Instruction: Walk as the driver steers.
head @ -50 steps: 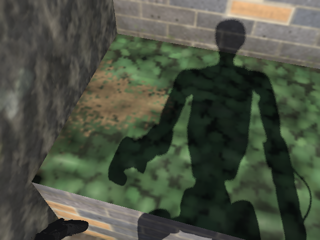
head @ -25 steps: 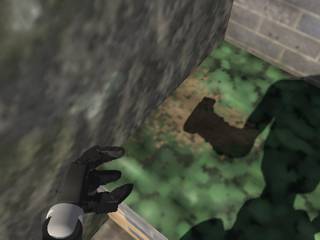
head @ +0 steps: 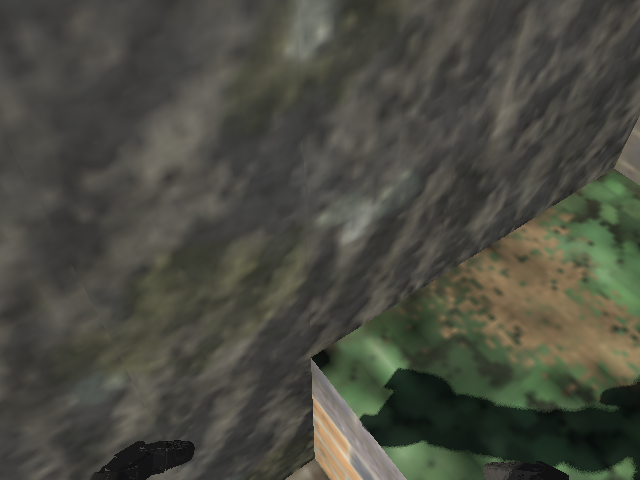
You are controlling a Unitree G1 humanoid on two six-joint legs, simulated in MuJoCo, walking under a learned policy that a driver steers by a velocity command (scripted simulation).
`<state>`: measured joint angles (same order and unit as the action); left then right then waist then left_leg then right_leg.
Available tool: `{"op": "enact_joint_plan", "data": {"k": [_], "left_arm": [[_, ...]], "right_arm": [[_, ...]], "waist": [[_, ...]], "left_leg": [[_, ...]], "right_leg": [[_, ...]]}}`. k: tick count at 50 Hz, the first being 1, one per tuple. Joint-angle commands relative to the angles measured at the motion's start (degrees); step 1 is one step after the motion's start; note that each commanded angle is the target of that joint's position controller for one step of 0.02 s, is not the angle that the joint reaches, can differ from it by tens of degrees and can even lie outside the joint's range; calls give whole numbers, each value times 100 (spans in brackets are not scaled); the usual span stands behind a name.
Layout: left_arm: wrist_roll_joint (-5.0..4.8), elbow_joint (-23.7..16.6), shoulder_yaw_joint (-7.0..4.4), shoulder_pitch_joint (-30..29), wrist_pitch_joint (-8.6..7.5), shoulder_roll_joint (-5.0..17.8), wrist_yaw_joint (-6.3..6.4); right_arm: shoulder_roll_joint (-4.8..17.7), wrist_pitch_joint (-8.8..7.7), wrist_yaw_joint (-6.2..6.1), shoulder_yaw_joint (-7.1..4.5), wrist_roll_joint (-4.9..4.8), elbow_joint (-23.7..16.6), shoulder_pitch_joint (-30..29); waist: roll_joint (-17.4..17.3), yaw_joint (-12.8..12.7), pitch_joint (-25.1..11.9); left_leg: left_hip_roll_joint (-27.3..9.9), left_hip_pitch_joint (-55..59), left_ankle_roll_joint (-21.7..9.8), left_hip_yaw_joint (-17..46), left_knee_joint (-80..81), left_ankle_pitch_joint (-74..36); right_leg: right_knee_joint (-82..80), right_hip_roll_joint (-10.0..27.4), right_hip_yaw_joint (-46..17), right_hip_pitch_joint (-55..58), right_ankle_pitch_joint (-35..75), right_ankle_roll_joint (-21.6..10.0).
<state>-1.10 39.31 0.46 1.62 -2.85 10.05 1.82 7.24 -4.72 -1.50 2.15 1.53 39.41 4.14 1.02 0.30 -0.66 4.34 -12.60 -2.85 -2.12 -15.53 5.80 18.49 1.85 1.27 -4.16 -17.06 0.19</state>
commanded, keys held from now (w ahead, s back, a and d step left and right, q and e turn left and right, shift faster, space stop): w+e+shift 0.64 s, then w+q+shift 0.36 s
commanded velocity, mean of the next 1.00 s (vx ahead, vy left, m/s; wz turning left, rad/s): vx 1.00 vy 0.00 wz -0.50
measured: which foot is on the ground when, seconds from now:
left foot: down 0.00-0.68, up 0.70-0.90, down 0.92-1.00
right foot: down 0.00-1.00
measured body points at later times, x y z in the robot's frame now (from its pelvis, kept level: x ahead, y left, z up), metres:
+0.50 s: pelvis -0.06 -0.01 +0.00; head -0.04 -0.04 +0.45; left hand +0.12 +0.21 -0.11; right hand +0.08 -0.31 -0.07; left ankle +0.02 +0.08 -0.75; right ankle -0.09 -0.11 -0.74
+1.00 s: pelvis -0.06 -0.09 +0.00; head -0.05 -0.09 +0.45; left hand +0.27 -0.09 -0.02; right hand -0.02 -0.35 -0.10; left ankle +0.03 +0.00 -0.75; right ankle -0.12 -0.12 -0.75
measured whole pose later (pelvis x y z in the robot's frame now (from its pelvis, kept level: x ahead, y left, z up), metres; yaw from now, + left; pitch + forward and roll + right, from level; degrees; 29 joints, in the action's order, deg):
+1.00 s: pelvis -0.06 -0.09 +0.00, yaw -27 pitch +2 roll -1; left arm 3.8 31.7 5.1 -5.5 -4.4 8.5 -0.8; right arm 9.7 -2.0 -0.3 3.1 -1.6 38.1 11.1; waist -0.5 2.7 -1.6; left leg -1.8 -15.9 0.0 -1.8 -21.6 7.5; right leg 14.8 -7.6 -0.6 -5.3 -11.1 -5.5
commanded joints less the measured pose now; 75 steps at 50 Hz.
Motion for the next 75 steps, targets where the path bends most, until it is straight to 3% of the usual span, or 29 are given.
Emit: {"op": "enact_joint_plan", "data": {"k": [1, 5, 14, 17, 19, 21, 23, 24, 26, 29, 33, 34, 35, 36, 38, 42, 47, 49, 53, 57, 60, 62, 64, 66, 68, 69, 70, 72, 75], "left_arm": [[-170, -260, -98, -175, -137, 457, -46], [-166, -81, -81, -41, -195, 421, -39], [215, 275, -326, 959, -27, 677, -157], [225, 425, -413, 1211, 75, 921, -226], [209, 245, -502, 665, 54, 1234, -269], [100, -111, -553, -116, 31, 1285, -318], [61, -280, -564, -64, -1, 1132, -367], [39, -432, -459, -91, -35, 789, -391], [78, -468, -350, 465, 12, 529, -342], [146, -305, -322, 1121, 107, 629, -218], [429, -279, -284, 1313, 111, 630, -309], [545, -297, -273, 1560, 5, 907, -378], [422, -538, -342, 983, -78, 1379, -305], [430, -829, -240, 311, -118, 1072, -220], [550, -1084, -96, -511, -157, 747, -239], [458, -1021, 45, -399, -211, 688, -211], [463, -1162, 158, -776, -237, 691, -245], [515, -1082, 173, -533, -209, 706, -226], [536, -1123, 85, -937, -171, 750, -186], [449, -1190, 15, -1406, -107, 797, -76], [355, -1184, -21, -1489, -93, 804, -10], [230, -1271, -81, -1272, -9, 780, 1], [268, -1271, -87, -584, 72, 668, -21], [320, -1228, -170, -238, 107, 797, -37], [584, -960, -335, -16, 215, 1202, -45], [648, -842, -390, -206, 211, 1329, 35], [671, -728, -346, -3, 154, 1206, 83], [628, -626, -315, -219, 47, 1040, 110], [418, -662, -387, -570, 78, 1338, 38]], "right_arm": [[845, -166, -60, -253, -92, -328, 135], [916, -236, -154, -271, 19, -497, -466], [1012, -252, -285, -385, -124, -768, -1129], [1044, -112, -230, -400, -175, -796, -1141], [815, -124, -160, -325, -133, -884, -1012], [790, -230, -113, -302, -35, -858, -550], [1178, -250, -147, -415, -4, -664, 8], [1314, -205, -179, -447, -25, -696, -98], [1715, -114, -244, -556, 197, -778, -320], [1466, -105, -324, -472, 83, -833, -908], [1147, 137, -198, -324, -102, -745, -597], [990, 136, -102, -261, -164, -1021, -775], [464, 113, -15, -32, -221, -1501, -926], [523, 149, 25, 17, -110, -1327, -461], [772, 180, 99, -10, -189, -1034, -78], [708, 249, 21, 0, -312, -860, 114], [682, 157, 88, 17, -243, -636, 319], [721, 137, 145, -41, -354, -691, -88], [706, 166, 191, -181, -435, -594, 160], [720, 277, 141, -314, -278, -527, 585], [781, 290, 133, -429, -208, -499, 680], [869, 265, 88, -488, -196, -541, 665], [1005, 251, 72, -545, -238, -612, 379], [906, 284, 126, -594, -303, -750, 166], [698, 241, 170, -585, -433, -842, 268], [598, 279, 77, -537, -371, -974, 251], [795, 325, 42, -539, -265, -1166, -84], [941, 437, -25, -579, -231, -1068, 503], [905, 492, 14, -564, -224, -866, 923]], "waist": [[-189, 333, -1011], [-280, 175, -651], [-806, -312, -680], [-146, -293, -306], [674, 0, 244], [813, 400, 219], [297, 420, -271], [-290, 365, -387], [-1663, 96, -628], [-858, -436, -798], [-90, -460, -394], [752, -690, 20], [1859, -306, 28], [1095, -7, -380], [488, 242, -805], [442, 20, -1334], [-76, -73, -682], [-541, -329, -410], [-53, 5, -515], [357, 417, -684], [113, 475, -678], [-454, 301, -830], [-960, -180, -579], [-479, -275, -372], [760, -97, -536], [1478, 8, -583], [1206, -45, -516], [366, 441, -603], [358, 665, -793]], "left_leg": [[-1217, 1683, 525, 803, 197, -2129], [-1417, 1305, 352, 775, 709, 244], [-1712, 368, 137, 9, 567, 1823], [-1396, 533, 332, -315, -88, 2348], [-866, 996, 446, -421, -919, 1313], [-683, 1344, 418, -253, -958, 449], [-908, 1755, 315, -138, -656, 645], [-1377, 1826, 169, 247, -325, 1162], [-2527, 1210, -341, 1034, 912, 2583], [-2421, 5, -405, -47, 710, 1272], [-1802, -372, 21, -1136, -1280, 687], [-1556, -1493, 454, -1210, -2413, 1047], [-869, -2257, 743, -957, -2853, 1843], [-1200, -1651, 747, -294, -2757, 1690], [-1031, -776, 601, -515, -2043, 1324], [-823, -480, 448, -370, -1022, 682], [-971, -174, 185, 365, -443, -996], [-983, -611, 148, 687, -477, -950], [-712, -802, 193, 674, -860, -524], [-395, -809, 78, 432, -1325, 126], [-295, -813, -114, 477, -1314, -32], [-311, -950, -238, 951, -980, -855], [-426, -1757, -227, 1801, -278, -799], [-180, -2161, -61, 1735, -344, -539], [263, -2611, 110, 784, -1573, -143], [0, -2827, -31, 553, -2738, 964], [-368, -3077, -79, 617, -3710, 1550], [-790, -2722, -146, 763, -4404, 1648], [-179, -1055, -386, 24, -3446, 1400]], "right_leg": [[-121, 357, -729, -810, 1181, 3], [120, 54, -769, -1315, 543, 14], [769, -274, -519, -1272, 110, -416], [-49, -226, -1044, -1887, -463, -757], [-1182, 123, -2305, -2836, -1161, -852], [-1184, -18, -2537, -3001, -736, -731], [-656, -271, -2283, -2807, -667, -602], [-114, -404, -2061, -2880, -893, -523], [1915, -677, -904, -2576, -357, -397], [2505, -277, -523, -1204, -259, -522], [885, -537, -462, -579, 658, -728], [181, 111, -1600, -6, 2672, -596], [-359, 897, -3198, 100, 4365, -881], [-379, 1020, -2858, -112, 4455, -1031], [-124, 684, -1663, -57, 5648, -662], [177, 730, -975, 1039, 6752, -24], [-147, 544, -793, 367, 3870, 17], [-447, 454, -753, 496, 3129, 162], [-354, 442, -376, 389, 2709, 116], [-107, 669, -142, 75, 2577, -77], [523, 608, 248, -14, 2881, -98], [1215, 322, 529, 230, 2427, 90], [1187, -148, 522, 752, 563, 243], [668, -178, 455, 1136, 172, 211], [353, 866, -25, 1612, 957, -123], [75, 1924, -458, 1259, 1638, -414], [-67, 2559, -594, 996, 2531, -719], [110, 2533, 43, 680, 3641, -854], [1088, 1603, 1243, -7, 5661, -395]]}}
